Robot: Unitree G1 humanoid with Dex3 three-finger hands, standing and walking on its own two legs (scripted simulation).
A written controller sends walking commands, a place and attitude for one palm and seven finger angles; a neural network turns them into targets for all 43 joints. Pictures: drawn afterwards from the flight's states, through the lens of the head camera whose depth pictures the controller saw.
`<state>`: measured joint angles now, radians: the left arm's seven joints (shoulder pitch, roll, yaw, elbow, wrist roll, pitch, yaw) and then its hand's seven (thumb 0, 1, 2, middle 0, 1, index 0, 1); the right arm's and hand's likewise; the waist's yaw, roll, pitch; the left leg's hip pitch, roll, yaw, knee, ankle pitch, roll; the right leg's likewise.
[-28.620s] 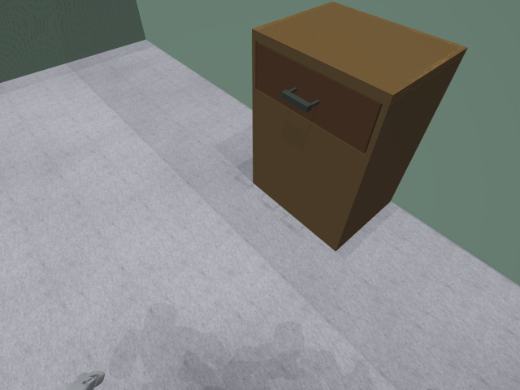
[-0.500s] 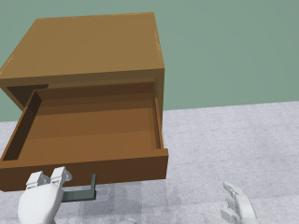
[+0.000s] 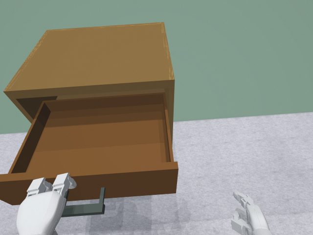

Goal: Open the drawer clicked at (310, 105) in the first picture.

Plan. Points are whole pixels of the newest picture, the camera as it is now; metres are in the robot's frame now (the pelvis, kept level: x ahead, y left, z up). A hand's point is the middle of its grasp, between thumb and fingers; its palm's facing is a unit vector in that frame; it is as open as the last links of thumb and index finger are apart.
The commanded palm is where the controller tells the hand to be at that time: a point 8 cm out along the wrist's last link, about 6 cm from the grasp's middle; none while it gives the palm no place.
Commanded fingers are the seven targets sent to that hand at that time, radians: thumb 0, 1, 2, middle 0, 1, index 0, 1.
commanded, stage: lift the hand off the handle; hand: left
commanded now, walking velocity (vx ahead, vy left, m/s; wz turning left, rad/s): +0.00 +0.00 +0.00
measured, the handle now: (82, 201) +0.21 +0.23 -0.06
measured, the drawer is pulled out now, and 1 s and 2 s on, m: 0.30 0.30 0.30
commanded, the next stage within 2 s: draw the hand back to the body in 1.08 s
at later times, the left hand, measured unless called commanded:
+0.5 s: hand (51, 207) +0.17 +0.25 +0.04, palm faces +0.03 -0.10 -0.99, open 13.8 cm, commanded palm +0.15 +0.25 +0.10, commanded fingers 0.00 -0.50 0.30 -0.30 -1.20 -0.30 -1.20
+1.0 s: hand (42, 206) +0.16 +0.25 +0.07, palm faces +0.04 -0.14 -0.99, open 13.9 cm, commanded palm +0.14 +0.25 +0.14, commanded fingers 0.00 -0.50 0.30 -0.30 -1.20 -0.30 -1.20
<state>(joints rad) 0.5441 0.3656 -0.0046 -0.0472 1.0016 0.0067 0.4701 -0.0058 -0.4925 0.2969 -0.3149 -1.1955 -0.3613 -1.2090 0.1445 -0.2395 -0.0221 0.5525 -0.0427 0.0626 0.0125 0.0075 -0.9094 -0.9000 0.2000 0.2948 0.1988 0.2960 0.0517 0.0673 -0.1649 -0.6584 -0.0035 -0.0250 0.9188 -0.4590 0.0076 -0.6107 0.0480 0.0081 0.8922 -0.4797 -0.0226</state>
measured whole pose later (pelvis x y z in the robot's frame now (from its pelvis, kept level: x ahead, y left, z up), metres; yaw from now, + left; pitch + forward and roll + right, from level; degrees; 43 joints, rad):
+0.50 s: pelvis +0.00 +0.00 +0.01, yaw +0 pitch +8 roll +0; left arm 0.55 0.38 -0.01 -0.15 0.95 0.06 0.38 -0.01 -0.49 0.30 -0.31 -1.20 -0.32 -1.20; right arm 0.14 -0.24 -0.01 0.54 -0.02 0.07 0.01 0.01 -0.91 -0.90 0.20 0.29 0.20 0.30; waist 0.07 0.08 -0.14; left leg -0.54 0.00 -0.02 0.81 -0.42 0.00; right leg -0.50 0.04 0.01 0.80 -0.44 -0.03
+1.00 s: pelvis +0.00 +0.01 +0.02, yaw +0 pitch +6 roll -1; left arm 0.59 0.41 0.01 -0.28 0.92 0.01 0.30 -0.01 -0.49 0.30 -0.32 -1.20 -0.32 -1.20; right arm 0.13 -0.25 -0.02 0.55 -0.02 0.06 0.01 0.01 -0.91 -0.90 0.20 0.29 0.20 0.30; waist 0.09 0.08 -0.11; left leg -0.45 -0.01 -0.02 0.73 -0.38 0.02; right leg -0.40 0.04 0.02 0.70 -0.40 -0.01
